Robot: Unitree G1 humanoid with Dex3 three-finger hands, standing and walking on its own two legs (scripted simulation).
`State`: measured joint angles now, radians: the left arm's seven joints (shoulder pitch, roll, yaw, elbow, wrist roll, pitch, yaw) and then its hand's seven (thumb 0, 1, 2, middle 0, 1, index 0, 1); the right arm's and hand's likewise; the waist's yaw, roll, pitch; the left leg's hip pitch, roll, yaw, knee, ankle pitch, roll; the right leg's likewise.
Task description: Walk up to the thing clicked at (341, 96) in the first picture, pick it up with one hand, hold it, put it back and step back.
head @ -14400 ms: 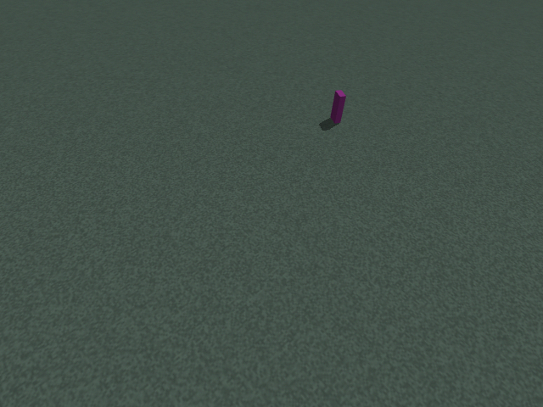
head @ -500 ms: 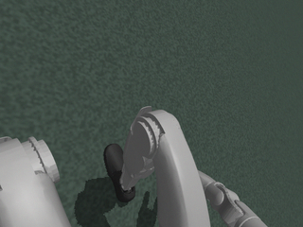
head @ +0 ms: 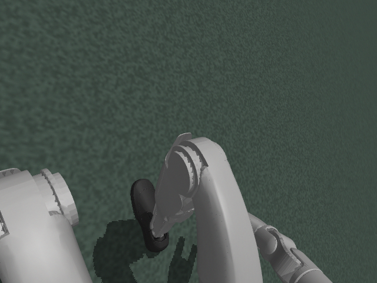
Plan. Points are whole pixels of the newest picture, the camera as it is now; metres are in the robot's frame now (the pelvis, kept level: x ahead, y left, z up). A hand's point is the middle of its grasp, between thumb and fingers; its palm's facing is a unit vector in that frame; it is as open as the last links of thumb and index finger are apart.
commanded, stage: close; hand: left
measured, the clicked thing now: out of the picture +0.46 +0.30 -0.19
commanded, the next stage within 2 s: settle in 0.16 s
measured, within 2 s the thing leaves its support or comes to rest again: leaves its support in 0.66 s
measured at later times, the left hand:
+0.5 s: hand out of the picture +0.44 +0.30 -0.17, palm faces +0.46 -0.89 -0.01, open 10.9 cm
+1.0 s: hand out of the picture +0.41 +0.33 -0.08, palm faces +0.45 -0.89 -0.07, open 11.0 cm
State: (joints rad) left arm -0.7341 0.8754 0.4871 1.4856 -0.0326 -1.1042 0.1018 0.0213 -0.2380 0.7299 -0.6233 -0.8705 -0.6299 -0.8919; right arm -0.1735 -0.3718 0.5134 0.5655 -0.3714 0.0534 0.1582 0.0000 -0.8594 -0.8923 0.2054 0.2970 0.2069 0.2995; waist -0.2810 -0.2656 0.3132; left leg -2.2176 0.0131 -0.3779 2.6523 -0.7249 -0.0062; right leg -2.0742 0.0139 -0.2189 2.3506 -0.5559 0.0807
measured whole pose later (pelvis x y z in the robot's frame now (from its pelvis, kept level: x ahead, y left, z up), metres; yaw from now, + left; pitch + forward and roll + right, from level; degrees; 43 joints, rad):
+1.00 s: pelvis +0.00 -0.01 +0.02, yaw +4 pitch +21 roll -15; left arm -0.57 0.63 0.43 1.02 -0.03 -0.83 0.07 0.00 -0.50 0.95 -0.69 -1.02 -0.69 -1.05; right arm -0.02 -0.34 0.28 0.62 -0.26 0.05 0.17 0.00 -0.88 -0.90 0.21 0.30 0.21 0.30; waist -0.19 -0.13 0.11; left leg -2.23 0.01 -0.28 2.54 -0.69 0.00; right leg -2.11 -0.03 -0.16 2.31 -0.58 0.05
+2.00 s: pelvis +0.04 -0.02 +0.18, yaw +13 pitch +33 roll -4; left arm -0.26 0.30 0.29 0.34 -0.14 -0.35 -0.03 -0.01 -0.61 1.05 -0.71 -1.10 -0.72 -1.12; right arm 0.08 -0.27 -0.01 0.58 0.00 0.01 0.00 0.01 -0.92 -0.90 0.20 0.30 0.20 0.30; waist -0.06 0.02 -0.17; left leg -1.86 0.03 -0.08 1.98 -0.70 -0.02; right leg -1.84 -0.07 -0.04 1.91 -0.64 0.03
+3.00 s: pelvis +0.09 -0.01 +0.40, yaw +15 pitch +14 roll -2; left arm -0.15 0.20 0.13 0.44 -0.10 -0.35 0.08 -0.01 -0.61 1.04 -0.72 -1.07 -0.73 -1.09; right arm 0.22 -0.20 0.02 0.66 -0.02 -0.02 -0.04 0.01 -0.91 -0.90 0.20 0.30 0.20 0.30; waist -0.03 0.01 -0.10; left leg -0.85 0.05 -0.02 1.12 -0.52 -0.02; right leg -0.84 -0.05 -0.06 1.07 -0.47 0.02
